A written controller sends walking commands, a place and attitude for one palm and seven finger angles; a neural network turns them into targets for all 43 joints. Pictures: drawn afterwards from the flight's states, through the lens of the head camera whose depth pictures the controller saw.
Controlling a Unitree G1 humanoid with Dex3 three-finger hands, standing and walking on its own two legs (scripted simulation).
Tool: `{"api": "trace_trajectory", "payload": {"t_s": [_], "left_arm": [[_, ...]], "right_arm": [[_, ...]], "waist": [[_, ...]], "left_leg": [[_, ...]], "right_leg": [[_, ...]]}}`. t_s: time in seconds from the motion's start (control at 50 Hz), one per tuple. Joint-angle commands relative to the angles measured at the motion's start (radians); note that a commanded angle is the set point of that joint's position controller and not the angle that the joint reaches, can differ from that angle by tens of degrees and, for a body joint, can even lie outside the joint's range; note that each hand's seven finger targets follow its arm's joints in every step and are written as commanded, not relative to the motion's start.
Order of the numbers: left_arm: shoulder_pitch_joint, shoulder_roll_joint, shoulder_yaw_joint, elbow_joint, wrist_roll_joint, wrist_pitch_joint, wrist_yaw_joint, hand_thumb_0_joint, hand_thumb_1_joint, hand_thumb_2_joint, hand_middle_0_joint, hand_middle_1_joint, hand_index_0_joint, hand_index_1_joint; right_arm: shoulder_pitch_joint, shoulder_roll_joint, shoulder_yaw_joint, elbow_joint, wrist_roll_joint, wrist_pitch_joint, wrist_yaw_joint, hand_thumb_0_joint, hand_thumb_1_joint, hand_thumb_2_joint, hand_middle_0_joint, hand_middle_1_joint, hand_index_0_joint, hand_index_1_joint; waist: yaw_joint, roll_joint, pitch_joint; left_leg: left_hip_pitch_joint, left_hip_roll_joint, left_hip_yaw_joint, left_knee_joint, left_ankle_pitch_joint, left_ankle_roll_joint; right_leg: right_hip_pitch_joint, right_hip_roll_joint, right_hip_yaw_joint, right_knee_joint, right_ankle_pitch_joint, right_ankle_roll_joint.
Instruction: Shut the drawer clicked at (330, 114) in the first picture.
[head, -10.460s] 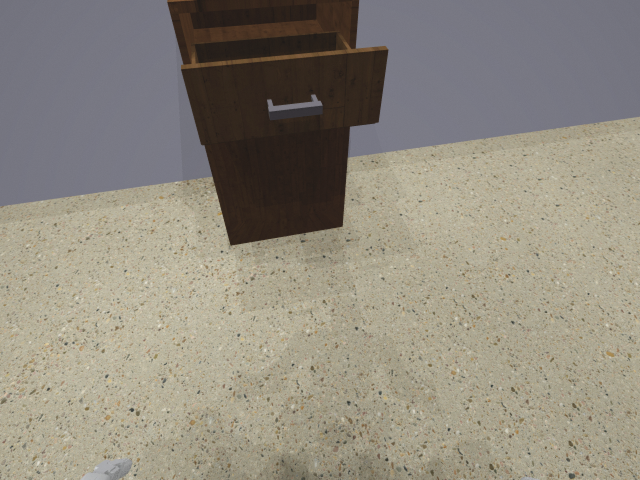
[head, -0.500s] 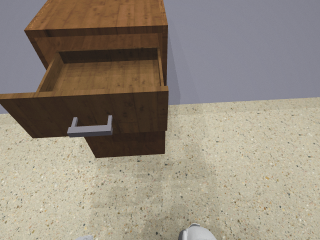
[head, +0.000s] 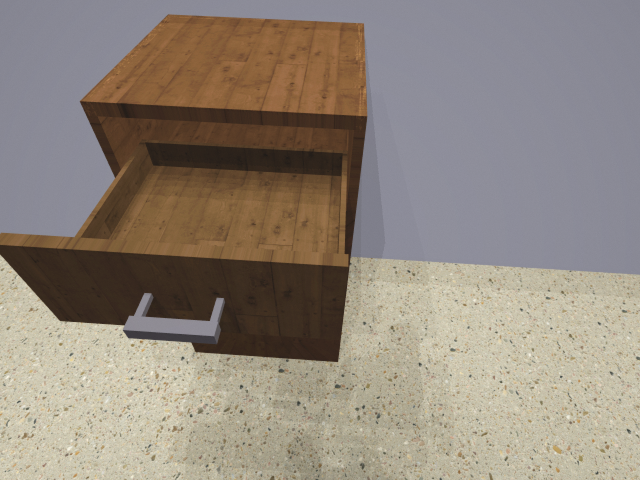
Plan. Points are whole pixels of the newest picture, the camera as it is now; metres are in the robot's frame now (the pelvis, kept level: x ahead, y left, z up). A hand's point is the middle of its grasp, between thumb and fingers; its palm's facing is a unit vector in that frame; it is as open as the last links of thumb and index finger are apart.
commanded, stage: come to a stop and stand still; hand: left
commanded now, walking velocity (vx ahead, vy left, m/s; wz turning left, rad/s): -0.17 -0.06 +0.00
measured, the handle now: (178, 316) +0.30 +0.23 +0.03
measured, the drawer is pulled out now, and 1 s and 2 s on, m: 0.30 0.30 0.30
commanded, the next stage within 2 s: look again from close up in 1.58 s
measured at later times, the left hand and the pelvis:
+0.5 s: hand out of the picture -0.01 +0.18 -0.17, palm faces +0.02 -0.98 -0.22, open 7.4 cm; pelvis -0.01 +0.00 +0.01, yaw -2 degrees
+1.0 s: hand out of the picture +0.04 +0.22 -0.17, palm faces +0.01 -0.98 -0.19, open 7.3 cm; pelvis +0.02 +0.04 +0.00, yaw -1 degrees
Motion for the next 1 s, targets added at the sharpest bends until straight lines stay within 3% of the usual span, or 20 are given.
{"api": "trace_trajectory", "payload": {"t_s": [0.0, 0.02, 0.04, 0.12, 0.22, 0.26, 0.32, 0.42, 0.48, 0.5, 0.52, 0.54, 0.56, 0.62, 0.68, 0.72, 0.76, 0.84, 0.92, 0.98], "left_arm": [[0.065, 0.096, 0.017, -0.041, -0.004, 0.003, 0.023, 0.0, 0.9, 0.9, -0.2, -0.3, -0.2, -0.3], [0.061, 0.102, 0.022, -0.038, -0.003, 0.013, 0.02, 0.0, 0.9, 0.9, -0.2, -0.3, -0.2, -0.3], [0.063, 0.115, 0.023, -0.038, -0.004, 0.018, 0.019, 0.0, 0.9, 0.9, -0.2, -0.3, -0.2, -0.3], [0.075, 0.117, 0.03, -0.04, 0.002, 0.026, 0.012, 0.0, 0.9, 0.9, -0.2, -0.3, -0.2, -0.3], [0.058, 0.116, 0.033, -0.053, 0.006, 0.025, 0.008, 0.0, 0.9, 0.9, -0.2, -0.3, -0.2, -0.3], [0.044, 0.123, 0.035, -0.057, 0.007, 0.023, 0.008, 0.0, 0.9, 0.9, -0.2, -0.3, -0.2, -0.3], [0.029, 0.131, 0.033, -0.054, 0.005, 0.019, 0.007, 0.0, 0.9, 0.9, -0.2, -0.3, -0.2, -0.3], [0.029, 0.132, 0.027, -0.042, -0.001, 0.013, 0.007, 0.0, 0.9, 0.9, -0.2, -0.3, -0.2, -0.3], [0.035, 0.132, 0.022, -0.032, -0.004, 0.011, 0.009, 0.0, 0.9, 0.9, -0.2, -0.3, -0.2, -0.3], [0.116, 0.148, 0.007, -0.033, 0.016, -0.009, 0.048, 0.0, 0.9, 0.9, -0.2, -0.3, -0.2, -0.3], [0.053, 0.19, 0.008, -0.05, 0.009, -0.018, 0.046, 0.0, 0.9, 0.9, -0.2, -0.3, -0.2, -0.3], [0.038, 0.196, 0.015, -0.081, 0.002, -0.027, 0.037, 0.0, 0.9, 0.9, -0.2, -0.3, -0.2, -0.3], [0.028, 0.177, 0.013, -0.09, -0.001, -0.029, 0.036, 0.0, 0.9, 0.9, -0.2, -0.3, -0.2, -0.3], [-0.009, 0.175, 0.019, -0.117, -0.001, -0.012, 0.032, 0.0, 0.9, 0.9, -0.2, -0.3, -0.2, -0.3], [-0.019, 0.159, 0.024, -0.132, 0.0, 0.001, 0.03, 0.0, 0.9, 0.9, -0.2, -0.3, -0.2, -0.3], [-0.009, 0.156, 0.025, -0.14, 0.0, 0.009, 0.027, 0.0, 0.9, 0.9, -0.2, -0.3, -0.2, -0.3], [0.02, 0.134, 0.021, -0.138, -0.003, 0.012, 0.023, 0.0, 0.9, 0.9, -0.2, -0.3, -0.2, -0.3], [0.064, 0.113, 0.013, -0.125, -0.004, 0.006, 0.019, 0.0, 0.9, 0.9, -0.2, -0.3, -0.2, -0.3], [0.064, 0.112, 0.009, -0.119, -0.005, -0.003, 0.019, 0.0, 0.9, 0.9, -0.2, -0.3, -0.2, -0.3], [0.063, 0.11, 0.004, -0.111, -0.005, -0.004, 0.021, 0.0, 0.9, 0.9, -0.2, -0.3, -0.2, -0.3]], "right_arm": [[0.095, -0.087, -0.008, -0.008, -0.003, 0.005, -0.017, 0.0, -0.9, -0.9, 0.2, 0.3, 0.2, 0.3], [0.08, -0.083, -0.008, -0.005, 0.0, 0.005, -0.019, 0.0, -0.9, -0.9, 0.2, 0.3, 0.2, 0.3], [0.069, -0.087, -0.009, -0.012, 0.0, 0.011, -0.02, 0.0, -0.9, -0.9, 0.2, 0.3, 0.2, 0.3], [0.037, -0.092, -0.02, -0.031, 0.001, 0.02, -0.017, 0.0, -0.9, -0.9, 0.2, 0.3, 0.2, 0.3], [0.042, -0.078, -0.021, -0.031, -0.005, 0.026, -0.007, 0.0, -0.9, -0.9, 0.2, 0.3, 0.2, 0.3], [0.049, -0.072, -0.019, -0.028, -0.008, 0.027, -0.002, 0.0, -0.9, -0.9, 0.2, 0.3, 0.2, 0.3], [0.083, -0.059, -0.011, -0.005, -0.01, 0.026, 0.003, 0.0, -0.9, -0.9, 0.2, 0.3, 0.2, 0.3], [0.123, -0.05, 0.003, 0.027, -0.009, 0.017, 0.005, 0.0, -0.9, -0.9, 0.2, 0.3, 0.2, 0.3], [0.146, -0.044, 0.01, 0.045, -0.009, 0.015, 0.006, 0.0, -0.9, -0.9, 0.2, 0.3, 0.2, 0.3], [0.072, -0.111, 0.001, -0.016, -0.009, 0.005, 0.015, 0.0, -0.9, -0.9, 0.2, 0.3, 0.2, 0.3], [0.115, -0.063, 0.013, -0.034, -0.005, 0.006, 0.014, 0.0, -0.9, -0.9, 0.2, 0.3, 0.2, 0.3], [0.181, -0.032, 0.013, -0.016, -0.01, 0.008, 0.016, 0.0, -0.9, -0.9, 0.2, 0.3, 0.2, 0.3], [0.196, -0.04, 0.013, -0.01, -0.011, 0.006, 0.016, 0.0, -0.9, -0.9, 0.2, 0.3, 0.2, 0.3], [0.214, -0.048, 0.01, -0.018, -0.012, 0.016, 0.017, 0.0, -0.9, -0.9, 0.2, 0.3, 0.2, 0.3], [0.239, -0.045, 0.008, -0.014, -0.016, 0.021, 0.019, 0.0, -0.9, -0.9, 0.2, 0.3, 0.2, 0.3], [0.246, -0.039, 0.01, -0.015, -0.017, 0.018, 0.018, 0.0, -0.9, -0.9, 0.2, 0.3, 0.2, 0.3], [0.228, -0.052, 0.014, -0.026, -0.019, 0.011, 0.015, 0.0, -0.9, -0.9, 0.2, 0.3, 0.2, 0.3], [0.204, -0.062, 0.016, -0.036, -0.013, -0.005, 0.01, 0.0, -0.9, -0.9, 0.2, 0.3, 0.2, 0.3], [0.213, -0.062, 0.016, -0.022, -0.008, -0.014, 0.008, 0.0, -0.9, -0.9, 0.2, 0.3, 0.2, 0.3], [0.199, -0.071, 0.016, -0.015, -0.006, -0.012, 0.008, 0.0, -0.9, -0.9, 0.2, 0.3, 0.2, 0.3]], "waist": [[-0.022, 0.001, -0.008], [-0.018, 0.078, 0.01], [-0.017, 0.1, 0.011], [-0.016, 0.02, 0.02], [-0.027, -0.018, 0.022], [-0.032, -0.034, 0.026], [-0.039, -0.063, 0.032], [-0.034, -0.033, 0.035], [-0.032, -0.055, 0.057], [0.003, -0.065, 0.061], [-0.069, -0.041, 0.041], [-0.067, -0.034, -0.027], [-0.072, -0.048, -0.052], [-0.072, -0.142, 0.035], [-0.073, -0.111, 0.127], [-0.063, -0.005, 0.143], [-0.042, 0.049, 0.137], [-0.017, 0.026, 0.056], [-0.028, -0.024, -0.031], [-0.036, -0.039, -0.016]], "left_leg": [[0.16, 0.129, -0.089, -0.085, 0.433, 0.052], [0.124, 0.128, -0.107, -0.121, 0.419, 0.066], [0.107, 0.13, -0.12, -0.143, 0.381, 0.074], [0.066, 0.117, -0.12, -0.17, 0.146, 0.072], [0.032, 0.074, -0.112, -0.194, -0.112, 0.054], [0.03, 0.053, -0.1, -0.182, -0.142, 0.044], [0.06, 0.039, -0.081, -0.171, -0.135, 0.039], [0.055, 0.043, -0.084, -0.199, -0.094, 0.036], [0.054, 0.036, -0.072, -0.193, -0.062, 0.03], [-0.018, 0.029, -0.004, 0.037, -0.064, -0.002], [0.021, 0.009, -0.024, 0.013, -0.072, -0.021], [0.048, -0.003, -0.02, -0.005, -0.086, 0.002], [0.057, -0.004, -0.021, -0.002, -0.047, 0.007], [0.038, -0.008, -0.023, 0.005, -0.065, 0.015], [-0.006, -0.013, -0.031, 0.012, -0.102, 0.023], [-0.045, 0.0, -0.069, -0.07, -0.136, 0.033], [-0.135, 0.024, -0.133, -0.154, -0.187, 0.051], [-0.115, 0.039, -0.162, -0.187, -0.11, 0.067], [-0.001, 0.035, -0.128, -0.145, 0.065, 0.069], [0.031, 0.032, -0.115, -0.125, 0.094, 0.066]], "right_leg": [[-0.055, -0.151, 0.164, -0.078, 0.238, 0.05], [-0.04, -0.146, 0.147, -0.057, 0.188, 0.058], [-0.025, -0.139, 0.149, -0.053, 0.143, 0.057], [-0.026, -0.131, 0.159, -0.078, 0.074, 0.049], [-0.064, -0.14, 0.194, -0.133, -0.054, 0.034], [-0.093, -0.154, 0.217, -0.162, -0.125, 0.029], [-0.128, -0.165, 0.226, -0.206, -0.204, 0.024], [-0.093, -0.163, 0.22, -0.209, -0.159, 0.028], [-0.097, -0.169, 0.223, -0.212, -0.148, 0.029], [-0.068, -0.218, 0.286, -0.22, 0.133, 0.075], [-0.067, -0.307, 0.328, -0.2, 0.261, 0.017], [-0.028, -0.292, 0.297, -0.175, 0.181, -0.013], [-0.032, -0.258, 0.259, -0.166, 0.103, -0.036], [-0.136, -0.227, 0.236, -0.208, -0.181, -0.034], [-0.223, -0.213, 0.231, -0.193, -0.296, -0.031], [-0.205, -0.181, 0.202, -0.131, -0.27, -0.018], [-0.111, -0.134, 0.172, -0.071, -0.188, 0.006], [0.005, -0.128, 0.154, -0.046, -0.031, 0.021], [0.028, -0.145, 0.156, -0.052, 0.065, 0.026], [0.006, -0.152, 0.159, -0.065, 0.074, 0.032]]}}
